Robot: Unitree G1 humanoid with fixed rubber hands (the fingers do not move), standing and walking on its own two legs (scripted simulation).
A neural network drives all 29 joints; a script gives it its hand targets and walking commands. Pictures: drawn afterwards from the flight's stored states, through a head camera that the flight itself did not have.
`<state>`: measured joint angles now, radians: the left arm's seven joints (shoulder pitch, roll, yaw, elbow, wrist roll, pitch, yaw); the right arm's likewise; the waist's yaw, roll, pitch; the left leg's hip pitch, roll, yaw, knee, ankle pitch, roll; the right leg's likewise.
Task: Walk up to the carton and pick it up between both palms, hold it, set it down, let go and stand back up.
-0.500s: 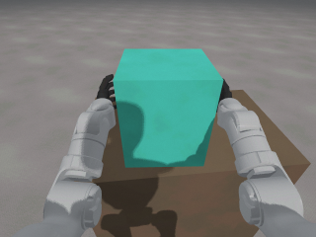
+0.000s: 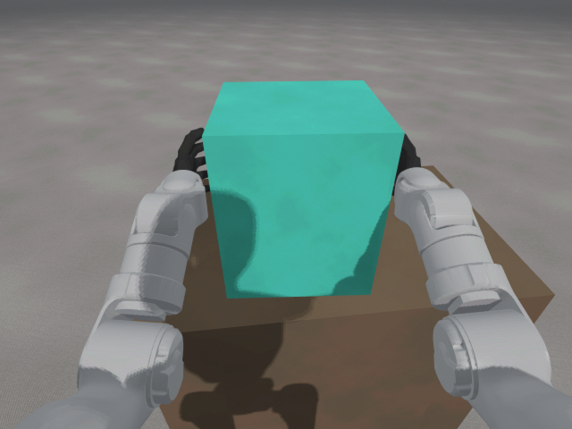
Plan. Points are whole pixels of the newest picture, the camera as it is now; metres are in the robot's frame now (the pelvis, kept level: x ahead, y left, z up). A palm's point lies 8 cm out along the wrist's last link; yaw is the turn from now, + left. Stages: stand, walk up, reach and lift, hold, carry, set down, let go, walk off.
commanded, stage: reach and lift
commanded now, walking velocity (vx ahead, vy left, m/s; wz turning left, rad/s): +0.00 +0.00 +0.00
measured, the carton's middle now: (296, 187) +0.41 +0.00 +0.20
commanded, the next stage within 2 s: hold in 0.52 s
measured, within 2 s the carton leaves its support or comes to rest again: neither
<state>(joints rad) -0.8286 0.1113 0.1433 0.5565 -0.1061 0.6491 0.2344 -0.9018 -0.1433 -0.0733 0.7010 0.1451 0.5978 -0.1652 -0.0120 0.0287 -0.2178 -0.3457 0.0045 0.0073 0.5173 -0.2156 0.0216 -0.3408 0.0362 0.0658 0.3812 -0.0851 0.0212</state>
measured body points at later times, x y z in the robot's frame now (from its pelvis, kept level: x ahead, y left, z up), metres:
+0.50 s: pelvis +0.00 +0.00 +0.00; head -0.08 +0.00 +0.44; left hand +0.39 +0.15 +0.25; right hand +0.39 -0.16 +0.25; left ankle +0.03 +0.10 -0.74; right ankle +0.07 -0.13 -0.74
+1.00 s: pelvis -0.01 +0.00 +0.00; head -0.09 +0.00 +0.44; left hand +0.38 +0.15 +0.25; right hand +0.38 -0.15 +0.27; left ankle +0.03 +0.10 -0.74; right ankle +0.07 -0.13 -0.74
